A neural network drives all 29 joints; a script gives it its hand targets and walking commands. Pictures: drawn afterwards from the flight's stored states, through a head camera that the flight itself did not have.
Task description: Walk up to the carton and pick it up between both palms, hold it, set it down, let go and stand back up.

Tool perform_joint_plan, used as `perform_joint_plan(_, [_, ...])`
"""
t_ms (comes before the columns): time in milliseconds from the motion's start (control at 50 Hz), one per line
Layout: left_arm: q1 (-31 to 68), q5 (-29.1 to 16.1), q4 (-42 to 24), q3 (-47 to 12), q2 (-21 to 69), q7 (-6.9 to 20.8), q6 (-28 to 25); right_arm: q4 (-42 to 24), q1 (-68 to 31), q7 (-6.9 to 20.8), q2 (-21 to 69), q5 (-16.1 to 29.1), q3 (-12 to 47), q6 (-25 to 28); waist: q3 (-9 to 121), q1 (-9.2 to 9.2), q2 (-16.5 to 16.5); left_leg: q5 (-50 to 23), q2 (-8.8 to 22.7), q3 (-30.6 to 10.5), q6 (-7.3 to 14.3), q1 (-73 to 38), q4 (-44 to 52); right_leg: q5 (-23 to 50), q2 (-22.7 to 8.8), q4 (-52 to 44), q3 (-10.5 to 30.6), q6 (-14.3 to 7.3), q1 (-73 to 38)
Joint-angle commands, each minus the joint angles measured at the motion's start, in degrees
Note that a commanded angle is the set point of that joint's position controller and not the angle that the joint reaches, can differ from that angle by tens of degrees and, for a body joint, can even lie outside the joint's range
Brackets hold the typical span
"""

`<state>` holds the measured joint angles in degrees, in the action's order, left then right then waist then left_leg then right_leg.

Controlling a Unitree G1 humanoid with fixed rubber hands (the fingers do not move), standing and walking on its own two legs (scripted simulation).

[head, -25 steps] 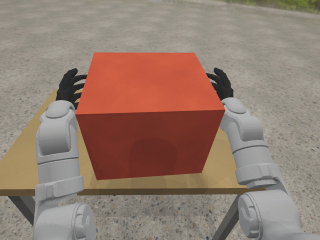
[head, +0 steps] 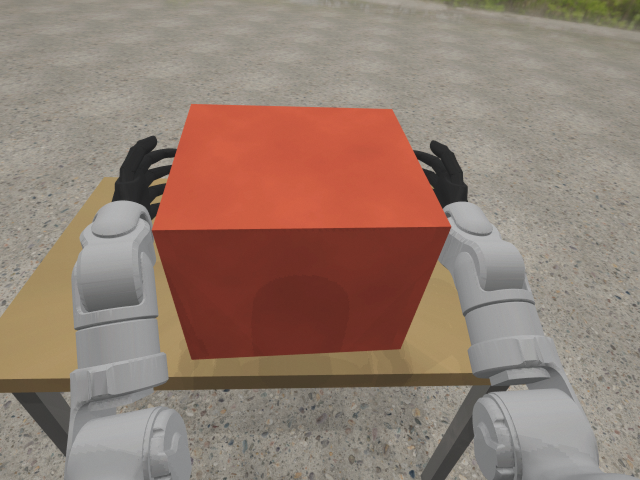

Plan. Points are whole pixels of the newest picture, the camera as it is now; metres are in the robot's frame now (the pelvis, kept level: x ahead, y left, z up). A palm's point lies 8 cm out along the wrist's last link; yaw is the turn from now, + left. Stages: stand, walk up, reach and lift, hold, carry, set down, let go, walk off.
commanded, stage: hold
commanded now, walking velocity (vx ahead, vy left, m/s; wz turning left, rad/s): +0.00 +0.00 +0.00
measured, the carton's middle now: (297, 228) +0.39 +0.00 +0.17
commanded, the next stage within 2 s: set down in 1.78 s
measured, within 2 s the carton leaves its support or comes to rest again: neither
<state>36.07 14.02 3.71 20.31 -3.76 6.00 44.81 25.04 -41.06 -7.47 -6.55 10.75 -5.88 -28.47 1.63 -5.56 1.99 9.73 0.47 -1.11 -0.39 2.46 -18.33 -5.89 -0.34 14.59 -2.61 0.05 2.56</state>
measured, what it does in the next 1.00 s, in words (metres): stands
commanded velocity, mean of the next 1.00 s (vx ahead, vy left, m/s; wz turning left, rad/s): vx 0.00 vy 0.00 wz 0.00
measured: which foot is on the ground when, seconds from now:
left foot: down 0.00-1.00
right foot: down 0.00-1.00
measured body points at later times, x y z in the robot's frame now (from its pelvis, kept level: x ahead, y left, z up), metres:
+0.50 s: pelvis +0.00 -0.01 +0.00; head -0.05 +0.01 +0.45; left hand +0.38 +0.18 +0.23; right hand +0.38 -0.18 +0.22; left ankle +0.01 +0.12 -0.75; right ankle +0.03 -0.12 -0.75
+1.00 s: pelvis +0.00 +0.00 +0.00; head -0.05 +0.02 +0.45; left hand +0.37 +0.18 +0.22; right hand +0.37 -0.18 +0.22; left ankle +0.01 +0.12 -0.75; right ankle +0.03 -0.12 -0.75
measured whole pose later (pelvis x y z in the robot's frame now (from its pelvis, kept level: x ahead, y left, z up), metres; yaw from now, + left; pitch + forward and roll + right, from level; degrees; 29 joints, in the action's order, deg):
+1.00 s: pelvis +0.00 +0.00 +0.00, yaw +0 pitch -7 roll -1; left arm 35.4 14.4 2.4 20.1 -3.4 5.9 45.3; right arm 24.7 -40.4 -7.2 -6.7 11.0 -5.6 -28.0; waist 1.3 -5.6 2.4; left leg 9.9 0.5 -1.1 -0.4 1.6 -18.2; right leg -6.1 -0.3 14.5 -2.6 0.0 1.8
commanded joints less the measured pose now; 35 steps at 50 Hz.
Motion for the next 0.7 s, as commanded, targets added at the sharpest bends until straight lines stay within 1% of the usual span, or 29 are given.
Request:
perform_joint_plan(0, [35.3, -9.6, -6.1, -26.4, 26.0, 6.5, -2.8, -15.7, -38.7, 8.6, 25.8, 6.2, 19.1, 4.0, 20.8, -0.03, -3.8, -12.7, -2.4, 1.9, -2.2, 0.7, 2.7, 6.4, 3.6, 0.4, -0.6, -0.1, -11.0])
perform_joint_plan(40, [35.1, -9.4, -5.5, -26.0, 25.7, 6.6, -2.6, -15.0, -38.7, 8.8, 25.5, 6.0, 18.8, 4.0, 20.5, -0.05, -3.6, -10.9, -2.3, 2.0, -2.0, 1.1, 3.1, 5.3, 3.5, 0.3, -0.6, -0.1, -10.9])
perform_joint_plan(140, [34.7, -8.8, -5.1, -24.9, 25.1, 6.9, -2.2, -15.1, -39.3, 8.6, 26.0, 5.9, 18.9, 4.2, 20.1, 0.52, -2.7, -10.9, -2.7, 2.5, -1.4, 1.6, 3.2, 6.6, 3.2, 0.2, -0.3, 0.3, -12.2])
perform_joint_plan(200, [36.2, -8.9, -4.3, -24.6, 24.9, 7.2, -2.5, -15.1, -40.6, 8.4, 26.8, 5.8, 18.8, 4.3, 20.3, 0.62, -2.3, -8.8, -3.0, 2.7, -0.9, 2.7, 3.5, 6.1, 2.9, 0.3, -0.1, 0.6, -12.4])
perform_joint_plan(240, [36.4, -8.9, -4.3, -24.7, 25.0, 7.2, -2.9, -15.2, -40.5, 8.2, 27.4, 5.8, 18.9, 4.5, 21.1, 0.53, -2.3, -8.7, -3.1, 2.8, -0.8, 2.7, 3.6, 7.0, 2.8, 0.4, 0.1, 0.8, -12.8])
perform_joint_plan(320, [37.3, -9.3, -5.1, -25.7, 25.3, 7.1, -3.4, -15.2, -40.1, 8.1, 27.8, 5.8, 19.0, 4.6, 22.3, 0.18, -3.2, -9.5, -3.2, 2.6, -1.1, 2.4, 3.2, 7.7, 2.7, 0.6, 0.2, 0.8, -12.9])
perform_joint_plan(400, [36.4, -9.2, -4.4, -25.5, 24.7, 7.3, -3.4, -14.5, -38.9, 7.6, 27.8, 5.8, 19.1, 4.3, 22.0, -0.13, -2.8, -9.4, -3.5, 2.7, -1.0, 2.2, 3.2, 8.8, 2.6, 0.6, 0.2, 1.1, -13.4])
perform_joint_plan(460, [35.4, -8.9, -4.6, -25.3, 24.7, 7.7, -3.2, -14.7, -38.3, 7.3, 27.4, 5.8, 19.2, 4.2, 21.3, -0.32, -3.0, -10.1, -3.5, 2.5, -1.2, 2.4, 3.2, 9.6, 2.6, 0.7, 0.3, 1.1, -14.0])
perform_joint_plan(560, [35.3, -9.0, -5.0, -25.1, 24.8, 7.9, -3.2, -15.7, -38.5, 7.1, 27.7, 6.2, 19.6, 4.1, 21.0, -0.30, -2.4, -11.2, -3.5, 2.5, -1.3, 2.2, 3.0, 10.1, 2.9, 0.8, 0.0, 1.1, -14.3])
perform_joint_plan(660, [34.6, -9.0, -5.9, -25.6, 25.3, 7.5, -3.1, -16.9, -38.5, 7.5, 27.1, 6.7, 20.1, 4.2, 21.4, 0.02, -2.9, -13.6, -3.2, 2.2, -1.7, 0.7, 2.3, 10.3, 3.2, 0.9, -0.2, 0.8, -13.3])
perform_joint_plan(680, [34.8, -9.3, -6.6, -26.1, 25.4, 7.4, -3.1, -17.3, -38.5, 7.5, 27.1, 6.9, 20.4, 4.2, 21.7, -0.16, -2.9, -14.0, -3.1, 2.2, -1.8, 0.5, 2.3, 10.2, 3.4, 0.9, -0.3, 0.7, -13.2])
